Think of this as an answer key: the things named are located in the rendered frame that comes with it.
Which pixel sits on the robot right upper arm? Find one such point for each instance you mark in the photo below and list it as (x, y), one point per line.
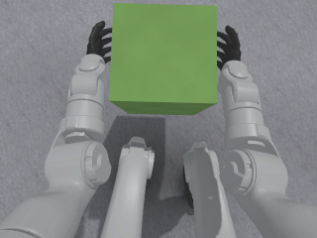
(258, 181)

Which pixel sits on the carton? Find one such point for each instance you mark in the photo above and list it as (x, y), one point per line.
(163, 58)

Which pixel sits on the right robot hand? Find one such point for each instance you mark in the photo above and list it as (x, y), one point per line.
(231, 49)

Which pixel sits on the robot right foot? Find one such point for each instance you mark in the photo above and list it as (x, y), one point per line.
(190, 199)

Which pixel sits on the robot left forearm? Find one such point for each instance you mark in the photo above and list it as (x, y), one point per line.
(83, 119)

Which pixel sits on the robot left shin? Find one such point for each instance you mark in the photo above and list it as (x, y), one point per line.
(126, 148)

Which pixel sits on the left robot hand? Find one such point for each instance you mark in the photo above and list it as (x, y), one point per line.
(96, 43)

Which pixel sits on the robot left upper arm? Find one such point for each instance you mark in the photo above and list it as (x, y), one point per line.
(74, 172)

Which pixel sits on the robot right forearm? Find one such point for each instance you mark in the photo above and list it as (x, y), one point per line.
(242, 110)

